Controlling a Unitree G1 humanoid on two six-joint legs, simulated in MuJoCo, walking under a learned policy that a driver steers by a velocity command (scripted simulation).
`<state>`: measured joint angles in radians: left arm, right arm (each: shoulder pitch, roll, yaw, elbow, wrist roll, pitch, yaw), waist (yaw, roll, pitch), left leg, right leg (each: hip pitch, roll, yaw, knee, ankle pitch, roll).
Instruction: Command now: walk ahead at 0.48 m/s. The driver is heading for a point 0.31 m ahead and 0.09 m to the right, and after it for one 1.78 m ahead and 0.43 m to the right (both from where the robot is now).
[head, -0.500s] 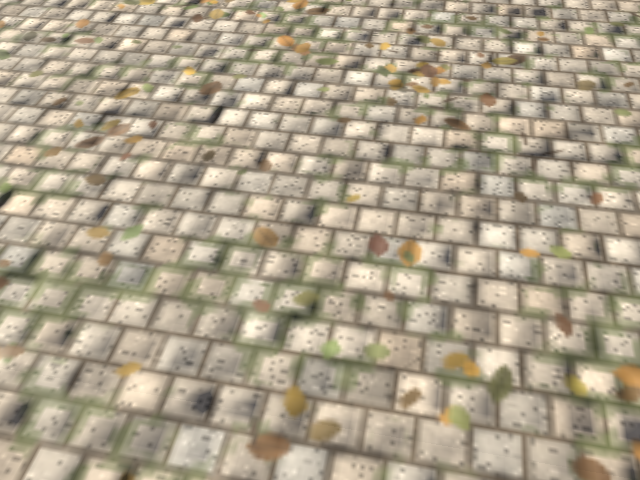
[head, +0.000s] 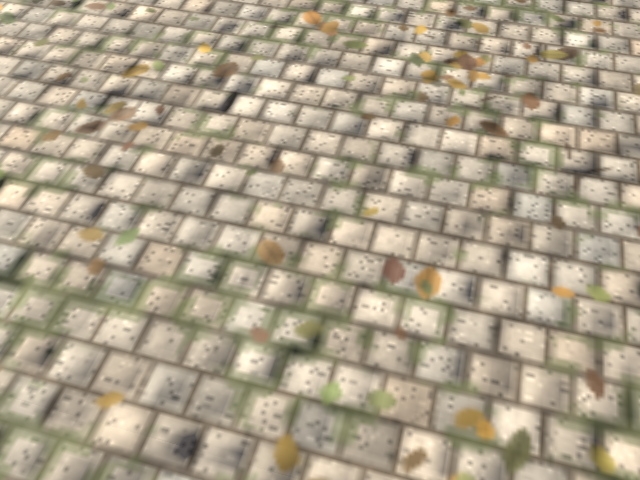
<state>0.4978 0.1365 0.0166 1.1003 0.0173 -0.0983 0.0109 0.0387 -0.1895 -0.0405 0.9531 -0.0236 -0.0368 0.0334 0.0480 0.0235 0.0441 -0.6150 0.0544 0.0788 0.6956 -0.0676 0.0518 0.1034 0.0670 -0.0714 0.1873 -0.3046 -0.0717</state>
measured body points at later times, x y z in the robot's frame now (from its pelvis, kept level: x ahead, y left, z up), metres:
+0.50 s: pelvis +0.23 +0.02 +0.00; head +0.26 +0.03 +0.45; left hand +0.32 +0.25 -0.15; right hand +0.20 -0.20 -0.15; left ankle +0.22 +0.09 -0.74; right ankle +0.33 -0.10 -0.71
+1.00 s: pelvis +0.29 -0.01 +0.00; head +0.30 -0.01 +0.45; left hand +0.29 +0.21 -0.16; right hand +0.27 -0.22 -0.16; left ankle +0.22 +0.09 -0.74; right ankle +0.33 -0.08 -0.74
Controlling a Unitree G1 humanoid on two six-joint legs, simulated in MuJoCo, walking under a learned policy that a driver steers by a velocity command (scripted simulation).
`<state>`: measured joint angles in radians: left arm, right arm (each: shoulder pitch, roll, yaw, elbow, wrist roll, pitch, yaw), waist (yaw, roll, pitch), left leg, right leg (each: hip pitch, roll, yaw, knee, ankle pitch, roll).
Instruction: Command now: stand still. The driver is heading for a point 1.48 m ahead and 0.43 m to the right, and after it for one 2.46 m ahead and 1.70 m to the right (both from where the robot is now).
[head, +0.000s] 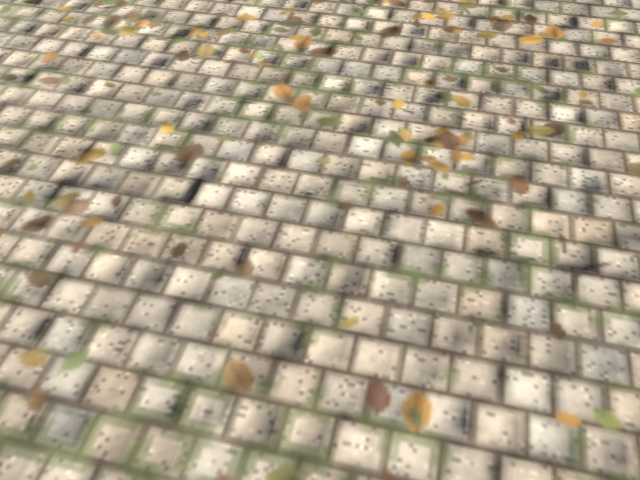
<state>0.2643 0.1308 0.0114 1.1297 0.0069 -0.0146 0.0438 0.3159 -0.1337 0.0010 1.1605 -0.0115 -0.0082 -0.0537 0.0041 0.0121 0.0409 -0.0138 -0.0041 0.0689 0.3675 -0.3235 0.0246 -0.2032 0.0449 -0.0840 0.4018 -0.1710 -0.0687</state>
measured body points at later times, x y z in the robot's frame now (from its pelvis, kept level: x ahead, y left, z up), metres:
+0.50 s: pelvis +0.00 +0.00 +0.00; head +0.00 +0.00 +0.45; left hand -0.03 +0.21 -0.16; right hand -0.06 -0.20 -0.16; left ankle -0.08 +0.10 -0.74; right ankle +0.03 -0.08 -0.74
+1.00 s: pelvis +0.12 -0.05 -0.02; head +0.13 -0.06 +0.43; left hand +0.16 +0.20 -0.15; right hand +0.03 -0.27 -0.17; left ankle -0.03 +0.08 -0.67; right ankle +0.14 -0.12 -0.74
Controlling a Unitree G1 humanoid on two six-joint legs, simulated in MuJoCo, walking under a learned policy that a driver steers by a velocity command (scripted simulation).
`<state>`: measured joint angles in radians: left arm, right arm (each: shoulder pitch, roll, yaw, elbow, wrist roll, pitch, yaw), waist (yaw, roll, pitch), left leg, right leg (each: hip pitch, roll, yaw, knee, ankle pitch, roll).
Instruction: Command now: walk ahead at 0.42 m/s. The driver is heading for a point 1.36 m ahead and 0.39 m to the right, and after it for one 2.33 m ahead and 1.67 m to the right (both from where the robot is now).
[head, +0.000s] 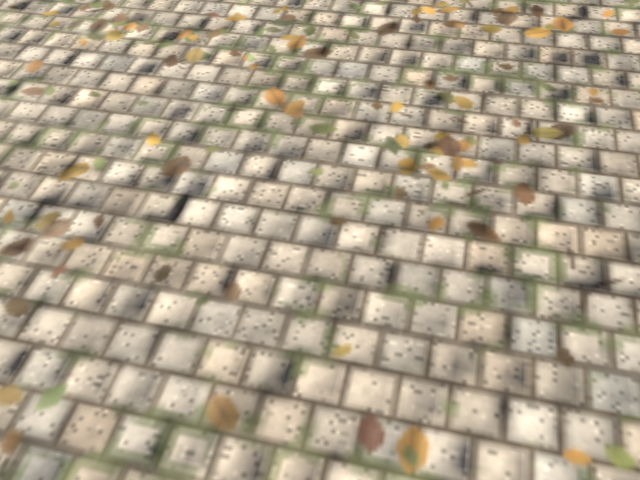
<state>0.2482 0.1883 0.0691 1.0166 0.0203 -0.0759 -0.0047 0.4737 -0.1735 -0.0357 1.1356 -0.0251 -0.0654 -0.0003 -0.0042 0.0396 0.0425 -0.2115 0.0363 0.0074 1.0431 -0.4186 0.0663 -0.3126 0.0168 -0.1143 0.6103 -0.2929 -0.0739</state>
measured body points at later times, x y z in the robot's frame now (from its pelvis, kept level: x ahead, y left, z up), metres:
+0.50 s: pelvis +0.27 +0.02 +0.00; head +0.31 +0.03 +0.44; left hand +0.22 +0.26 -0.16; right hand +0.40 -0.22 -0.13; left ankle +0.37 +0.08 -0.73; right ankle +0.08 -0.08 -0.64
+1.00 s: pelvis +0.56 -0.01 +0.00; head +0.60 -0.02 +0.44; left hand +0.76 +0.20 -0.12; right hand +0.46 -0.23 -0.15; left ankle +0.38 +0.08 -0.72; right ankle +0.68 -0.09 -0.73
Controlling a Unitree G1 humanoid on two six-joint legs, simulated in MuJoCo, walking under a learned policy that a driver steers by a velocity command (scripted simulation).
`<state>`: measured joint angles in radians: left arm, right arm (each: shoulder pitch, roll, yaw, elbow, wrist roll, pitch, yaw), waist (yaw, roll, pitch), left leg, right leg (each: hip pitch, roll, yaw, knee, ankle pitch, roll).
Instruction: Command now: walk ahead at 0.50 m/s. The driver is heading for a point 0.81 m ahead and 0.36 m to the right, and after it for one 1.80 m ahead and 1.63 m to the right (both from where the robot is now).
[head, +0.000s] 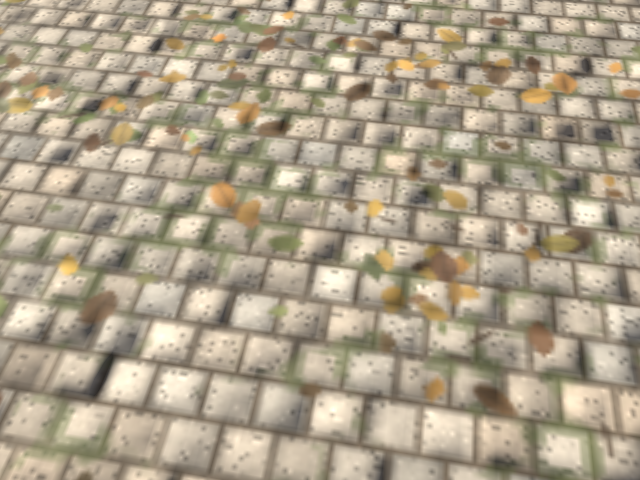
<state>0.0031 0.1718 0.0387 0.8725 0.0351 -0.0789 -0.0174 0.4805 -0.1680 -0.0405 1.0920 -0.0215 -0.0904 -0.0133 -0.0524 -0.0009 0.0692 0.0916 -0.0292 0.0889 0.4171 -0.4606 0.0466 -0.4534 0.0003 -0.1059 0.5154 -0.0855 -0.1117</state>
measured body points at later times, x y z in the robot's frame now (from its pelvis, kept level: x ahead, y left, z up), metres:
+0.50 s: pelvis +0.27 +0.00 +0.01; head +0.30 -0.01 +0.46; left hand +0.22 +0.25 -0.12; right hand +0.46 -0.24 -0.08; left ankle +0.43 +0.09 -0.70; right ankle +0.12 -0.08 -0.72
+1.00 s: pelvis +0.51 -0.04 +0.02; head +0.54 -0.05 +0.46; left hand +0.79 +0.06 -0.09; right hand +0.36 -0.25 -0.12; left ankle +0.44 +0.09 -0.72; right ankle +0.59 -0.21 -0.68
